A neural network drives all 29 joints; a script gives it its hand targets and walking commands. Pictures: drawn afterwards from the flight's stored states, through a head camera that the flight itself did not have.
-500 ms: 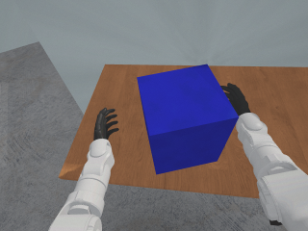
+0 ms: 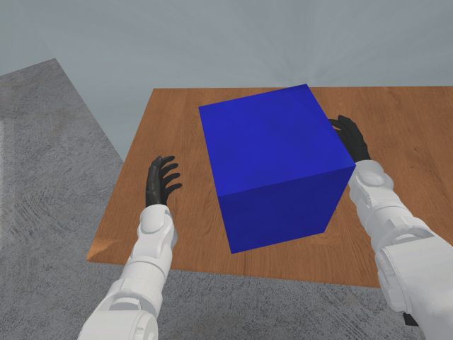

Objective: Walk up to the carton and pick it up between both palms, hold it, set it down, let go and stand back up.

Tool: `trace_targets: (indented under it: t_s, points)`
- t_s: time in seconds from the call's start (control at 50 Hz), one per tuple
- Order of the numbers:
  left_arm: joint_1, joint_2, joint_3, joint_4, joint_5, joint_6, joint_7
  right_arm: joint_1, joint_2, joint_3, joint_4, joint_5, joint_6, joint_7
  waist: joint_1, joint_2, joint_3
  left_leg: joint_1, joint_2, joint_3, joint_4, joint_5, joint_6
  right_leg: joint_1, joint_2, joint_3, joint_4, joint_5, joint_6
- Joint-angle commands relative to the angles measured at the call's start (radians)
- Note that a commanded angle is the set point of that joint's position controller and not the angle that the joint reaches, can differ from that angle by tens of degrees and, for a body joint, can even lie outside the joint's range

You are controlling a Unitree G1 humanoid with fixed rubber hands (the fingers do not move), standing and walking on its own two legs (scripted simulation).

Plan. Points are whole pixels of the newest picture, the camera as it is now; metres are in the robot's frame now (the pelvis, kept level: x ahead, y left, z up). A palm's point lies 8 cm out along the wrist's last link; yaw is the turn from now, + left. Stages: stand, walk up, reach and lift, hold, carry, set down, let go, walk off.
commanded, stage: reach and lift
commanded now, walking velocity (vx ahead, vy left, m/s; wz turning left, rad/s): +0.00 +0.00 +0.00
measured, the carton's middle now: (266, 174) +0.44 +0.02 -0.01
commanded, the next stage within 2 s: none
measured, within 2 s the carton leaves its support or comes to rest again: leaves its support in 1.66 s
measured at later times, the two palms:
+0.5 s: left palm (171, 196) +0.35 +0.18 +0.03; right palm (337, 157) +0.45 -0.11 +0.05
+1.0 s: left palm (176, 196) +0.35 +0.18 +0.03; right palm (337, 161) +0.45 -0.11 +0.04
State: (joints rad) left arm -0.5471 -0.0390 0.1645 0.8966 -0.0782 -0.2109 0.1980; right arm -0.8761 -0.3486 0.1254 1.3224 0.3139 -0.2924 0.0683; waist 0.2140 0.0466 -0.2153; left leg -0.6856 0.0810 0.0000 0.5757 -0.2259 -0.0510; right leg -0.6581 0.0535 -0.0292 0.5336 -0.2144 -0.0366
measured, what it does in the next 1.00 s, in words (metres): stands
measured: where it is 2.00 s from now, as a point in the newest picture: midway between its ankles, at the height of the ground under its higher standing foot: outside the picture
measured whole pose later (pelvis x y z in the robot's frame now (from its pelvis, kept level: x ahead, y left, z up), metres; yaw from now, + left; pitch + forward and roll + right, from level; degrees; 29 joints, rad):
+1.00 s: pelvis +0.00 -0.01 +0.01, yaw -1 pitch +18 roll -1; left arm -0.59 -0.15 0.31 0.88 0.11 -0.20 0.24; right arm -0.89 -0.20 -0.01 1.31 0.14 -0.29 -0.03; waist 0.21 0.02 -0.17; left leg -0.62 0.10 0.02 0.51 -0.20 -0.06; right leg -0.60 0.07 -0.01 0.47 -0.17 -0.05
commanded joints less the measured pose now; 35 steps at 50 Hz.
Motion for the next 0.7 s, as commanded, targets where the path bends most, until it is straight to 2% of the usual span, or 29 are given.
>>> trace_targets:
  t_s: [0.0,0.1,0.2,0.36,0.46,0.54,0.68]
  points:
    - [-0.370,-0.002,-0.004,-0.214,0.041,-0.068,-0.006,-0.502,0.013,-0.031,-0.206,-0.047,-0.050,-0.001,-0.004,-0.192,-0.582,0.136,-0.068,0.084,-0.013,0.385,0.001,0.436,0.013,0.027,-0.025,0.304,0.052]
    - [-0.372,-0.003,0.064,-0.251,0.123,-0.061,0.009,-0.506,0.052,-0.057,-0.217,-0.087,-0.053,-0.019,0.015,-0.161,-0.594,0.127,-0.070,0.091,-0.029,0.398,0.003,0.490,0.008,0.041,-0.027,0.356,0.053]
    - [-0.391,0.006,0.105,-0.262,0.172,-0.035,0.038,-0.538,0.051,-0.078,-0.216,-0.106,-0.052,-0.049,0.030,-0.150,-0.565,0.126,-0.065,0.099,-0.039,0.393,0.002,0.512,0.013,0.046,-0.033,0.347,0.047]
    - [-0.388,-0.054,0.069,-0.227,0.143,-0.020,0.035,-0.513,0.096,-0.058,-0.209,-0.104,-0.028,-0.071,0.014,-0.188,-0.549,0.139,-0.061,0.098,-0.041,0.386,0.004,0.524,0.014,0.044,-0.035,0.368,0.048]
    - [-0.413,-0.071,0.058,-0.228,0.148,-0.027,0.026,-0.508,0.114,-0.088,-0.203,-0.130,-0.022,-0.073,-0.001,-0.173,-0.556,0.166,-0.061,0.099,-0.043,0.377,0.004,0.495,0.014,0.038,-0.051,0.321,0.043]
    - [-0.426,-0.076,0.066,-0.244,0.171,-0.029,0.033,-0.508,0.116,-0.113,-0.182,-0.149,-0.024,-0.070,0.002,-0.130,-0.531,0.202,-0.061,0.101,-0.046,0.393,-0.003,0.464,0.016,0.030,-0.067,0.281,0.031]
    - [-0.433,-0.080,0.080,-0.241,0.192,-0.031,0.043,-0.512,0.141,-0.117,-0.166,-0.157,-0.023,-0.075,0.017,-0.120,-0.522,0.189,-0.062,0.109,-0.043,0.402,-0.004,0.477,0.011,0.036,-0.065,0.292,0.031]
